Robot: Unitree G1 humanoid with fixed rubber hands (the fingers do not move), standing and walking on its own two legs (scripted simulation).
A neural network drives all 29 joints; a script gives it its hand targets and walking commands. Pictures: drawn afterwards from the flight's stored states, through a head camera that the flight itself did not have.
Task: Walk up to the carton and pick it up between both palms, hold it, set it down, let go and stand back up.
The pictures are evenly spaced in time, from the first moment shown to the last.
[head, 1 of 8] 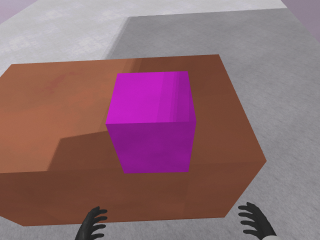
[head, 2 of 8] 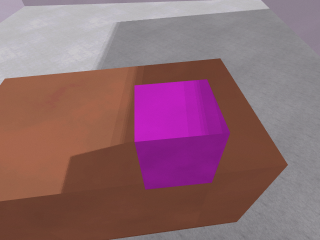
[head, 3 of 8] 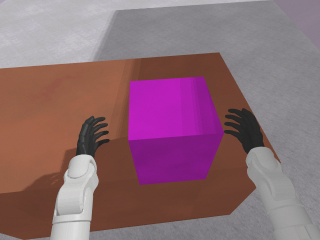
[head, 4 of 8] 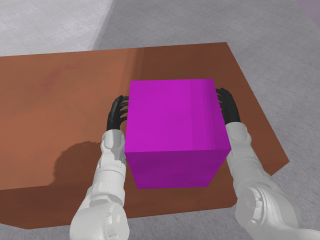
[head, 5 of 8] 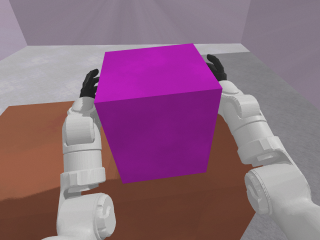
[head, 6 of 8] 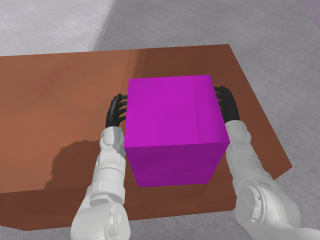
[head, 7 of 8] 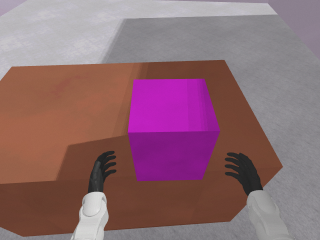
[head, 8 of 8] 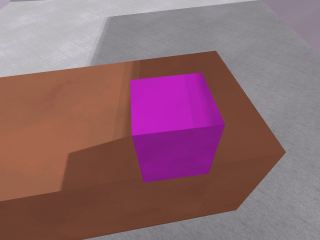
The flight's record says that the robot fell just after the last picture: no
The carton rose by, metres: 0.22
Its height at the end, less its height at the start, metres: +0.00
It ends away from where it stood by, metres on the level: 0.02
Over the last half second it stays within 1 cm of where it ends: yes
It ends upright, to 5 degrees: yes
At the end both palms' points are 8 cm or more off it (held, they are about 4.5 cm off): yes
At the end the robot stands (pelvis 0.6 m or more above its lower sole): yes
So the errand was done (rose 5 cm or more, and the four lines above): yes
